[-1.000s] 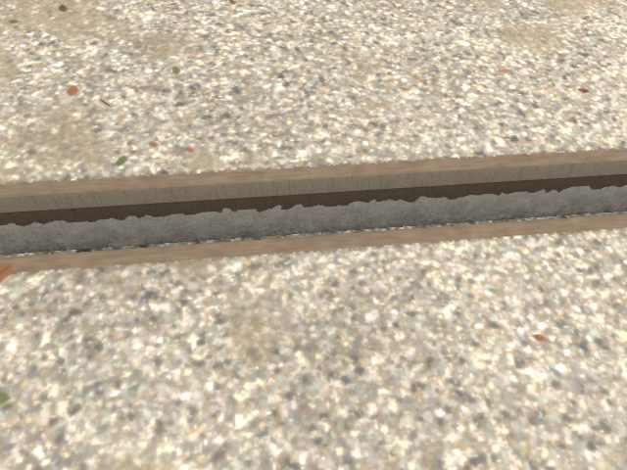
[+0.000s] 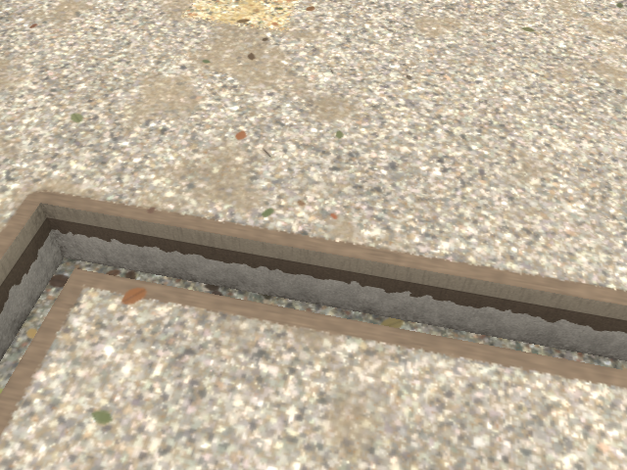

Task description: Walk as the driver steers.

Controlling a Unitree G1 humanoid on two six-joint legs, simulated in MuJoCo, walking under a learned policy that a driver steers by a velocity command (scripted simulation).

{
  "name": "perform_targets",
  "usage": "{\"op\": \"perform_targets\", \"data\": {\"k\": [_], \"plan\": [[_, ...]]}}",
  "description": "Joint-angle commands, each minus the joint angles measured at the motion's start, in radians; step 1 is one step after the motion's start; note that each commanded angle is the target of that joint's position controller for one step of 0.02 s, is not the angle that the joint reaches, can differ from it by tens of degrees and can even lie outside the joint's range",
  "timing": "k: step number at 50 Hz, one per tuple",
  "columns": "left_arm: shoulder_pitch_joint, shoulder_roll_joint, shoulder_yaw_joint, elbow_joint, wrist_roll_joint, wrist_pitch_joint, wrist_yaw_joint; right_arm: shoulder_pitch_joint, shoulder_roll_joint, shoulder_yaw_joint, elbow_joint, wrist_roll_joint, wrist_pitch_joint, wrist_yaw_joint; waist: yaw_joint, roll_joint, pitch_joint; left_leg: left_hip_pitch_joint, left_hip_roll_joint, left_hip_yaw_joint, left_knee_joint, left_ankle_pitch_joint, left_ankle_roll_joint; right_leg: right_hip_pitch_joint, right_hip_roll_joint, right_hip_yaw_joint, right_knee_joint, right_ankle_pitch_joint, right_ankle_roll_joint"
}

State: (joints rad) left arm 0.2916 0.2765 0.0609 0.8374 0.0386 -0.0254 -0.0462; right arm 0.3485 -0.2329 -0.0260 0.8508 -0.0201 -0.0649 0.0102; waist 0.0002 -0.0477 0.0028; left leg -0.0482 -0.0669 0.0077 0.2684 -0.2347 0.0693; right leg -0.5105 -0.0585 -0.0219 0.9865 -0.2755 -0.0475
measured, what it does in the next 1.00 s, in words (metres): walks ahead: right foot, then left foot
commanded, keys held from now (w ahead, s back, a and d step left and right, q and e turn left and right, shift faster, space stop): w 1.00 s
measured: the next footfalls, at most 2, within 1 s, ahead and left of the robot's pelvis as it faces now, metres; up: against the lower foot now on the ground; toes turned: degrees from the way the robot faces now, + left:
right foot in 0.26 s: +0.31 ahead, -0.12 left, +0.00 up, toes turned -4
left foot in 0.84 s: +0.63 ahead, +0.06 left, +0.00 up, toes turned +3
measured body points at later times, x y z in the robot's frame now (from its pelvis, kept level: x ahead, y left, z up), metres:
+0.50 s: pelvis +0.26 -0.06 +0.00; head +0.28 -0.07 +0.45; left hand +0.30 +0.21 -0.13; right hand +0.34 -0.31 -0.14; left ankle +0.28 +0.09 -0.67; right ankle +0.27 -0.11 -0.75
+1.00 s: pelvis +0.55 +0.00 -0.01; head +0.57 +0.01 +0.44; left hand +0.58 +0.26 -0.15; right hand +0.62 -0.27 -0.14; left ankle +0.59 +0.06 -0.75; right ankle +0.49 -0.14 -0.66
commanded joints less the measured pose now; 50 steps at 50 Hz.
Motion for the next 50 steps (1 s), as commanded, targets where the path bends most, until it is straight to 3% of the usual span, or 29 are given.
{"op": "perform_targets", "data": {"k": [1, 5, 9, 11, 12, 13, 14, 15, 16, 17, 18, 20, 22, 25, 30, 36, 39, 40, 41, 42, 43, 44, 45, 46, 47, 48, 50], "plan": [[-0.099, 0.055, 0.008, -0.086, 0.006, -0.008, -0.008, 0.043, -0.132, -0.029, -0.014, 0.013, -0.024, -0.003, -0.013, 0.13, 0.079, 0.074, 0.252, -0.179, -0.141, 0.316, 0.141, -0.234, -0.031, -0.01, -0.008, 0.082, 0.039], [-0.252, 0.019, -0.014, -0.139, -0.003, -0.007, -0.014, 0.078, -0.131, -0.026, 0.025, 0.011, -0.025, -0.003, -0.037, 0.145, 0.111, 0.017, 0.223, -0.1, -0.144, 0.425, 0.127, -0.163, -0.013, -0.047, -0.221, 0.194, 0.044], [-0.295, 0.033, -0.016, -0.161, -0.008, -0.006, -0.006, 0.1, -0.166, -0.032, 0.06, 0.009, -0.024, -0.011, -0.03, 0.13, 0.117, 0.063, 0.271, -0.094, -0.119, 0.539, 0.109, -0.049, 0.022, -0.061, -0.365, 0.207, -0.011], [-0.218, 0.054, -0.006, -0.14, -0.006, -0.009, 0.009, 0.08, -0.183, -0.033, 0.07, 0.004, -0.022, -0.017, 0.016, 0.131, 0.067, 0.107, 0.277, -0.072, 0.005, 0.807, 0.085, 0.078, 0.069, -0.075, -0.397, 0.139, -0.048], [-0.11, 0.076, 0.005, -0.106, -0.005, -0.014, 0.02, 0.075, -0.193, -0.036, 0.075, 0.0, -0.016, -0.019, 0.063, 0.123, 0.005, 0.115, 0.263, -0.054, 0.151, 0.908, 0.071, 0.199, 0.102, -0.085, -0.423, 0.109, -0.068], [0.053, 0.096, 0.016, -0.051, 0.003, -0.023, 0.032, 0.072, -0.193, -0.034, 0.078, 0.001, -0.011, -0.02, 0.133, 0.094, -0.085, 0.041, 0.223, -0.018, 0.363, 0.859, 0.054, 0.411, 0.106, -0.081, -0.48, 0.132, -0.092], [0.211, 0.179, 0.038, -0.024, 0.025, -0.032, 0.046, 0.103, -0.143, -0.019, 0.053, 0.004, -0.011, -0.02, 0.171, -0.009, -0.211, -0.152, 0.167, 0.014, 0.674, 0.506, 0.04, 0.656, -0.118, 0.163, -0.504, -0.013, -0.138], [0.214, 0.266, 0.055, -0.021, 0.027, -0.032, 0.042, 0.222, -0.041, -0.004, 0.041, 0.03, -0.011, -0.012, 0.092, -0.237, -0.319, -0.467, -0.033, 0.01, 1.009, -0.278, 0.001, 0.838, -0.375, 0.671, -0.643, -0.083, -0.259], [0.141, 0.21, 0.047, -0.025, -0.019, -0.023, 0.034, 0.137, -0.144, -0.027, 0.043, 0.004, -0.008, -0.016, 0.094, -0.081, -0.24, -0.539, 0.009, -0.112, 1.082, -0.241, 0.02, 0.735, -0.325, 0.706, -0.71, -0.106, -0.246], [0.038, 0.146, 0.029, -0.036, -0.024, -0.024, 0.034, 0.072, -0.149, -0.032, 0.022, 0.006, -0.013, -0.012, 0.05, -0.036, -0.095, -0.567, 0.062, -0.095, 1.067, -0.151, 0.027, 0.594, -0.297, 0.532, -0.715, -0.083, -0.224], [-0.005, 0.093, 0.016, -0.036, -0.017, -0.031, 0.031, 0.034, -0.127, -0.025, 0.014, 0.006, -0.017, -0.01, 0.034, 0.013, -0.031, -0.544, 0.096, -0.081, 1.021, -0.096, 0.028, 0.483, -0.255, 0.422, -0.748, 0.033, -0.205], [-0.03, 0.049, 0.0, -0.019, -0.019, -0.044, 0.037, 0.049, -0.097, -0.02, 0.022, -0.011, 0.007, 0.0, -0.018, -0.012, 0.002, -0.462, 0.139, -0.07, 0.937, -0.063, 0.014, 0.356, -0.176, 0.273, -0.789, 0.143, -0.162], [0.004, 0.057, 0.001, 0.002, -0.022, -0.061, 0.039, 0.047, -0.079, -0.017, 0.024, -0.019, 0.026, 0.009, -0.028, -0.01, 0.006, -0.451, 0.145, -0.049, 0.898, -0.04, -0.003, 0.326, -0.161, 0.225, -0.823, 0.205, -0.173], [0.064, 0.077, 0.005, 0.036, -0.028, -0.073, 0.041, -0.063, -0.074, -0.015, -0.011, -0.022, 0.042, 0.014, -0.021, 0.004, 0.059, -0.554, 0.172, -0.024, 0.793, 0.051, -0.032, 0.338, -0.146, 0.166, -0.878, 0.219, -0.182], [0.144, 0.072, 0.0, 0.074, -0.035, -0.068, 0.041, -0.265, -0.051, 0.0, -0.074, -0.014, 0.035, 0.021, 0.021, 0.003, 0.087, -0.62, 0.167, 0.028, 0.538, 0.216, -0.056, 0.426, -0.111, 0.091, -0.878, 0.348, -0.157], [0.228, 0.076, -0.008, 0.12, -0.023, -0.057, 0.051, -0.419, -0.059, 0.007, -0.128, -0.01, 0.028, 0.028, 0.064, -0.01, 0.11, -0.611, 0.125, 0.059, 0.345, 0.228, -0.016, 0.585, -0.154, 0.079, -0.831, 0.497, -0.155], [0.199, 0.108, 0.0, 0.127, -0.019, -0.052, 0.06, -0.377, -0.084, -0.004, -0.12, -0.006, 0.018, 0.027, 0.028, -0.023, 0.088, -0.507, 0.084, 0.067, 0.268, 0.114, 0.026, 0.649, -0.17, 0.06, -0.73, 0.718, -0.134], [0.186, 0.115, 0.002, 0.129, -0.018, -0.052, 0.06, -0.301, -0.096, -0.013, -0.096, -0.008, 0.016, 0.022, -0.006, -0.034, 0.043, -0.397, 0.05, 0.078, 0.254, 0.08, 0.046, 0.645, -0.168, 0.049, -0.641, 0.863, -0.119], [0.171, 0.126, 0.005, 0.131, -0.024, -0.048, 0.056, -0.157, -0.113, -0.025, -0.049, -0.012, 0.009, 0.015, -0.071, -0.027, -0.033, -0.224, 0.019, 0.089, 0.214, 0.091, 0.07, 0.613, -0.144, 0.024, -0.485, 0.918, -0.101], [0.165, 0.118, 0.003, 0.123, -0.029, -0.046, 0.053, 0.034, -0.158, -0.046, 0.01, -0.029, -0.001, 0.004, -0.143, 0.012, -0.133, 0.036, 0.086, 0.013, 0.191, 0.056, 0.11, 0.459, -0.098, -0.014, -0.244, 0.744, -0.081], [0.22, 0.019, -0.02, 0.079, -0.056, -0.048, 0.044, 0.169, -0.26, -0.075, 0.025, -0.054, -0.001, -0.012, -0.141, 0.196, -0.282, 0.339, 0.389, -0.409, 0.151, -0.155, 0.2, 0.131, 0.028, -0.069, 0.143, 0.249, -0.039], [0.229, 0.057, -0.005, 0.084, -0.047, -0.052, 0.041, 0.141, -0.25, -0.075, 0.033, -0.016, 0.011, -0.007, -0.119, 0.26, -0.323, 0.397, 0.475, -0.743, 0.001, -0.219, 0.264, -0.089, 0.148, 0.053, 0.33, -0.252, -0.042], [0.136, 0.103, 0.009, 0.063, -0.038, -0.055, 0.043, 0.029, -0.207, -0.068, 0.025, 0.007, 0.017, -0.009, -0.086, 0.182, -0.141, 0.263, 0.432, -0.584, -0.007, -0.247, 0.239, -0.183, 0.071, 0.104, 0.357, -0.17, -0.056], [0.075, 0.087, 0.005, 0.047, -0.043, -0.066, 0.034, -0.047, -0.147, -0.053, 0.011, 0.008, 0.013, -0.007, -0.062, 0.118, -0.031, 0.103, 0.399, -0.452, -0.039, -0.117, 0.217, -0.164, 0.03, 0.095, 0.308, -0.075, -0.058], [0.072, 0.064, 0.004, 0.053, -0.039, -0.064, 0.029, -0.081, -0.11, -0.043, 0.016, 0.004, 0.006, -0.004, -0.02, 0.081, 0.016, -0.009, 0.35, -0.356, -0.068, -0.009, 0.177, -0.103, -0.005, 0.087, 0.232, -0.028, -0.052], [0.089, 0.048, 0.003, 0.06, -0.02, -0.049, 0.028, -0.089, -0.086, -0.035, 0.03, 0.006, -0.003, -0.008, 0.014, 0.095, 0.038, -0.086, 0.314, -0.278, -0.084, 0.129, 0.146, -0.035, -0.025, 0.083, 0.175, -0.007, -0.036], [0.119, 0.022, -0.001, 0.079, -0.003, -0.02, 0.023, -0.06, -0.081, -0.031, 0.055, 0.012, -0.026, -0.006, 0.039, 0.106, 0.017, -0.138, 0.286, -0.195, -0.09, 0.32, 0.142, 0.039, -0.025, 0.064, 0.133, 0.0, -0.006]]}}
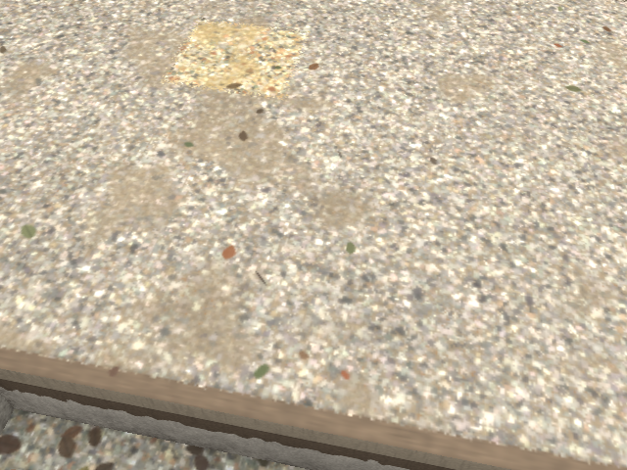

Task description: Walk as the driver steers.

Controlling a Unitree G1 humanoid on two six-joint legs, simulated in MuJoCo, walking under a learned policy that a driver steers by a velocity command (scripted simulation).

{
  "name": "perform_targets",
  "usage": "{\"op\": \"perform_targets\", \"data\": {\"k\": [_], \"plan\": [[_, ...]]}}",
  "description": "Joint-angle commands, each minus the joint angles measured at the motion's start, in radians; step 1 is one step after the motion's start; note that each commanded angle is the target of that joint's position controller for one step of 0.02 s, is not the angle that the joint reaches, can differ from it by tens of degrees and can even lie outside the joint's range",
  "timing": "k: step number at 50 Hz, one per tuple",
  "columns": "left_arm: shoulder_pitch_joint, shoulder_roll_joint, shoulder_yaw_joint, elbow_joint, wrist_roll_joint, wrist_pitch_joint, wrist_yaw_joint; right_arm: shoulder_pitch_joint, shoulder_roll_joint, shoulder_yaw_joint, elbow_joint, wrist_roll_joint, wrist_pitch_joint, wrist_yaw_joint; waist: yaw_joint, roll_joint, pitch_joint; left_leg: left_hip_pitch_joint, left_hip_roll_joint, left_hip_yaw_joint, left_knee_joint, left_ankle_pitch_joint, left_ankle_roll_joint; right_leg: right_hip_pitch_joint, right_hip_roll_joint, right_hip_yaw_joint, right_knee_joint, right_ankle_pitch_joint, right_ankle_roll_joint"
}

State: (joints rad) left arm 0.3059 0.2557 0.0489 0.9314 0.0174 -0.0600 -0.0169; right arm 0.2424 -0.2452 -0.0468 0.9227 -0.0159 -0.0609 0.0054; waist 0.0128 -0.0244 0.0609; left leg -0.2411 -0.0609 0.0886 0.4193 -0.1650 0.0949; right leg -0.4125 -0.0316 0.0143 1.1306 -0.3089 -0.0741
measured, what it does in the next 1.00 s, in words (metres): walks ahead: right foot, then left foot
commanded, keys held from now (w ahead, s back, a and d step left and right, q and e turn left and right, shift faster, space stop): w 0.12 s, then no key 0.88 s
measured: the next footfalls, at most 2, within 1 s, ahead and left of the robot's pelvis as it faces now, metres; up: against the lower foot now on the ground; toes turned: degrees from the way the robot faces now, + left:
right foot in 0.30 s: +0.24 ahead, -0.09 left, +0.00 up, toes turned -1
left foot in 0.72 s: +0.23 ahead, +0.13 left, +0.00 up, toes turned -1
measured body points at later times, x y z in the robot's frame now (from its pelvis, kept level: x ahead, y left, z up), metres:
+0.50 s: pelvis +0.19 -0.03 +0.01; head +0.22 -0.04 +0.45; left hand +0.23 +0.22 -0.13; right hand +0.23 -0.27 -0.15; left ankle +0.13 +0.12 -0.67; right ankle +0.20 -0.08 -0.74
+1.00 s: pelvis +0.21 +0.01 +0.01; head +0.21 +0.02 +0.46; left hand +0.25 +0.25 -0.14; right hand +0.24 -0.22 -0.14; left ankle +0.19 +0.13 -0.74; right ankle +0.20 -0.08 -0.74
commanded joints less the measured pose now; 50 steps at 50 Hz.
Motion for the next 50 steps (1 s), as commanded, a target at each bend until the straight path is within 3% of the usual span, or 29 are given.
{"op": "perform_targets", "data": {"k": [1, 4, 6, 7, 8, 9, 10, 11, 12, 13, 14, 15, 16, 17, 18, 19, 21, 25, 26, 30, 32, 34, 35, 37, 38, 39, 40, 44, 50], "plan": [[0.094, 0.036, 0.01, -0.02, 0.018, 0.024, -0.007, 0.06, -0.082, -0.013, -0.004, 0.013, -0.042, 0.0, 0.038, 0.083, -0.036, 0.047, 0.269, -0.246, -0.25, 0.297, 0.117, -0.066, -0.053, 0.02, -0.043, 0.055, 0.03], [-0.053, 0.047, 0.008, -0.065, 0.01, 0.037, -0.011, 0.098, -0.1, -0.016, 0.019, 0.015, -0.046, 0.001, 0.019, 0.076, 0.012, 0.039, 0.236, -0.188, -0.299, 0.234, 0.105, -0.131, -0.07, -0.009, -0.215, 0.183, 0.048], [-0.166, 0.033, 0.002, -0.106, 0.015, 0.03, -0.025, 0.08, -0.113, -0.013, 0.022, 0.016, -0.043, 0.0, 0.005, 0.077, 0.039, 0.007, 0.181, -0.126, -0.3, 0.347, 0.074, -0.078, -0.04, -0.05, -0.384, 0.294, 0.052], [-0.15, 0.004, -0.011, -0.093, 0.027, 0.039, -0.027, 0.103, -0.114, -0.015, 0.038, 0.003, -0.04, 0.003, -0.002, 0.108, -0.002, -0.001, 0.179, -0.087, -0.257, 0.553, 0.061, 0.008, -0.004, -0.093, -0.33, 0.322, 0.054], [-0.145, 0.003, -0.014, -0.1, 0.022, 0.04, -0.02, 0.109, -0.113, -0.014, 0.042, 0.003, -0.04, 0.002, 0.007, 0.102, -0.021, 0.006, 0.17, -0.056, -0.229, 0.692, 0.048, 0.052, 0.008, -0.09, -0.356, 0.339, 0.051], [-0.075, 0.027, -0.006, -0.063, 0.012, 0.04, -0.014, 0.094, -0.113, -0.013, 0.032, -0.005, -0.043, 0.003, 0.021, 0.094, -0.085, -0.029, 0.161, -0.02, -0.186, 0.727, 0.044, 0.168, 0.055, -0.144, -0.246, 0.409, 0.048], [0.024, 0.042, 0.003, -0.019, 0.021, 0.047, -0.009, 0.117, -0.114, -0.014, 0.052, -0.022, -0.042, 0.001, 0.041, 0.134, -0.102, 0.027, 0.218, -0.026, -0.111, 0.773, 0.051, 0.158, 0.022, -0.085, -0.131, 0.413, 0.016], [0.044, 0.066, 0.007, -0.01, 0.028, 0.049, -0.001, 0.107, -0.087, -0.006, 0.049, -0.018, -0.035, -0.003, 0.043, 0.111, -0.099, 0.057, 0.219, -0.023, -0.055, 0.821, 0.056, 0.133, 0.023, -0.079, -0.131, 0.339, 0.0], [-0.121, 0.044, -0.009, -0.087, 0.026, 0.039, 0.007, 0.097, -0.069, 0.008, 0.053, 0.008, -0.023, -0.014, 0.004, 0.102, 0.016, 0.098, 0.205, -0.061, -0.1, 0.88, 0.059, 0.048, 0.025, -0.069, -0.384, 0.086, 0.007], [-0.117, 0.047, -0.01, -0.085, 0.027, 0.03, 0.011, 0.104, -0.097, 0.002, 0.065, 0.002, -0.01, -0.025, 0.002, 0.121, 0.042, 0.178, 0.223, -0.1, -0.051, 0.976, 0.065, 0.054, 0.06, -0.092, -0.441, 0.04, 0.005], [-0.028, 0.053, -0.01, -0.057, 0.019, 0.019, 0.018, 0.098, -0.107, 0.0, 0.074, 0.001, 0.008, -0.04, 0.029, 0.12, 0.004, 0.26, 0.233, -0.115, 0.04, 1.008, 0.071, 0.085, 0.07, -0.084, -0.54, 0.049, -0.002], [0.074, 0.049, -0.011, -0.027, 0.019, 0.004, 0.023, 0.084, -0.103, 0.003, 0.076, 0.007, 0.023, -0.049, 0.074, 0.105, -0.045, 0.277, 0.226, -0.102, 0.167, 0.926, 0.049, 0.184, 0.047, -0.059, -0.701, 0.211, -0.012], [0.156, 0.133, 0.005, -0.01, 0.032, -0.012, 0.027, 0.139, -0.051, 0.015, 0.056, 0.014, 0.019, -0.046, 0.069, -0.019, -0.161, 0.179, 0.18, -0.088, 0.372, 0.549, 0.01, 0.389, -0.123, 0.119, -0.71, 0.708, -0.048], [0.124, 0.171, 0.009, -0.016, 0.015, -0.009, 0.024, 0.278, 0.042, 0.033, 0.087, 0.02, 0.026, -0.039, -0.02, -0.199, -0.211, -0.037, -0.003, -0.045, 0.603, -0.35, -0.035, 0.559, -0.341, 0.367, -0.69, 1.178, -0.186], [0.122, 0.142, -0.001, -0.023, -0.014, -0.001, 0.014, 0.308, -0.025, 0.009, 0.142, 0.009, 0.04, -0.045, -0.001, -0.109, -0.191, -0.118, -0.04, -0.16, 0.725, -0.447, -0.049, 0.499, -0.341, 0.378, -0.69, 1.3, -0.279], [0.068, 0.128, -0.006, -0.039, -0.013, 0.0, 0.011, 0.243, -0.058, -0.003, 0.136, 0.009, 0.042, -0.044, -0.007, -0.068, -0.127, -0.17, -0.013, -0.198, 0.786, -0.405, -0.059, 0.439, -0.329, 0.311, -0.73, 1.205, -0.3], [0.009, 0.07, -0.029, -0.046, 0.001, -0.003, 0.007, 0.116, -0.08, -0.019, 0.119, 0.005, 0.049, -0.034, -0.025, -0.021, -0.051, -0.148, 0.041, -0.226, 0.703, -0.291, -0.066, 0.318, -0.262, 0.183, -0.817, 1.055, -0.238], [-0.004, 0.04, -0.051, -0.031, 0.004, -0.02, 0.027, 0.117, 0.002, -0.007, 0.148, -0.001, 0.091, -0.027, -0.061, -0.026, -0.101, -0.038, 0.063, -0.167, 0.503, -0.213, -0.102, 0.293, -0.184, 0.059, -0.831, 1.001, -0.169], [-0.01, 0.027, -0.063, -0.023, 0.005, -0.018, 0.034, 0.078, 0.004, -0.004, 0.139, -0.005, 0.099, -0.02, -0.058, -0.023, -0.116, -0.02, 0.059, -0.147, 0.432, -0.23, -0.103, 0.315, -0.171, 0.051, -0.827, 1.017, -0.144], [0.026, 0.048, -0.065, 0.01, 0.006, -0.001, 0.039, 0.042, 0.004, 0.006, 0.15, 0.012, 0.12, -0.04, -0.035, -0.1, -0.127, 0.04, 0.062, -0.111, 0.236, -0.204, -0.096, 0.329, -0.153, 0.038, -0.816, 0.962, -0.098], [0.02, 0.029, -0.071, 0.023, 0.01, 0.012, 0.038, 0.057, 0.015, 0.02, 0.162, 0.002, 0.13, -0.04, -0.035, -0.117, -0.128, 0.101, 0.069, -0.092, 0.217, -0.191, -0.101, 0.286, -0.153, 0.037, -0.831, 0.849, -0.094], [-0.001, 0.032, -0.071, 0.034, 0.009, 0.027, 0.039, 0.039, 0.016, 0.031, 0.16, -0.002, 0.126, -0.038, -0.05, -0.083, -0.076, 0.132, 0.091, -0.108, 0.067, -0.1, -0.099, 0.243, -0.146, 0.054, -0.846, 0.65, -0.075], [-0.019, 0.048, -0.064, 0.032, 0.003, 0.036, 0.04, 0.047, 0.006, 0.037, 0.168, -0.009, 0.117, -0.034, -0.057, -0.046, -0.045, 0.171, 0.112, -0.126, -0.04, 0.054, -0.096, 0.213, -0.132, 0.054, -0.841, 0.524, -0.047], [0.045, 0.053, -0.051, 0.035, -0.003, 0.051, 0.039, 0.032, -0.092, 0.022, 0.181, -0.008, 0.092, -0.036, 0.019, 0.054, -0.017, 0.198, 0.202, -0.203, -0.096, 0.369, -0.072, 0.201, -0.054, 0.058, -0.855, 0.242, -0.004], [0.081, 0.016, -0.057, 0.056, -0.004, 0.055, 0.04, -0.003, -0.088, 0.023, 0.183, 0.01, 0.082, -0.033, 0.039, 0.104, 0.012, 0.128, 0.208, -0.196, -0.087, 0.374, -0.057, 0.25, -0.042, 0.055, -0.917, 0.204, 0.005], [0.063, 0.013, -0.058, 0.068, 0.001, 0.056, 0.043, -0.013, -0.058, 0.028, 0.181, 0.022, 0.074, -0.028, 0.016, 0.107, 0.02, 0.087, 0.196, -0.194, -0.116, 0.297, -0.06, 0.305, -0.044, 0.054, -0.922, 0.228, 0.013], [0.033, 0.031, -0.05, 0.071, -0.001, 0.057, 0.045, -0.001, -0.027, 0.038, 0.175, 0.01, 0.073, -0.023, 0.0, 0.082, 0.021, 0.09, 0.186, -0.189, -0.149, 0.253, -0.069, 0.315, -0.045, 0.04, -0.91, 0.252, 0.017], [-0.013, 0.024, -0.045, 0.076, -0.005, 0.051, 0.035, 0.007, -0.031, 0.042, 0.176, 0.01, 0.061, -0.029, -0.003, 0.072, -0.036, 0.135, 0.18, -0.182, -0.191, 0.256, -0.059, 0.36, -0.06, 0.04, -0.928, 0.296, 0.024], [-0.032, 0.021, -0.046, 0.105, -0.006, 0.055, 0.035, 0.004, -0.023, 0.048, 0.166, 0.009, 0.055, -0.027, -0.012, 0.05, -0.044, 0.143, 0.175, -0.181, -0.227, 0.207, -0.052, 0.355, -0.062, 0.037, -0.952, 0.273, 0.038]]}}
